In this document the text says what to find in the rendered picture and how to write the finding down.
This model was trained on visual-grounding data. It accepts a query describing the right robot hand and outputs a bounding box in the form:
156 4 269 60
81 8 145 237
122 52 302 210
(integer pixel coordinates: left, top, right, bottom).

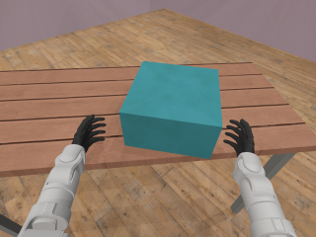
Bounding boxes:
223 118 255 157

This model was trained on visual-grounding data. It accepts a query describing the carton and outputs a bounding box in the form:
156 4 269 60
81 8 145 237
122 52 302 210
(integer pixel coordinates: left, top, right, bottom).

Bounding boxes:
118 61 223 159

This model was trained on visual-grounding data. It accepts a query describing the left robot hand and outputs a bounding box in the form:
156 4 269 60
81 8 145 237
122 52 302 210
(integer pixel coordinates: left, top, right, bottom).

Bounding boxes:
71 114 106 153

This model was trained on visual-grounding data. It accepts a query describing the table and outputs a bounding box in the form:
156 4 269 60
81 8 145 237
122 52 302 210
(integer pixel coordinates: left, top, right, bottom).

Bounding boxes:
0 62 316 237

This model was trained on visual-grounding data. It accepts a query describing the robot left forearm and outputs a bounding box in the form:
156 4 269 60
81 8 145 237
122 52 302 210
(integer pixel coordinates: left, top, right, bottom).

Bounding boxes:
17 144 86 237

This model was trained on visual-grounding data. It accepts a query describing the robot right forearm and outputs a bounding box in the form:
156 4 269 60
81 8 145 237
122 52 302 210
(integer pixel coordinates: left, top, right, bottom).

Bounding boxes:
233 152 298 237

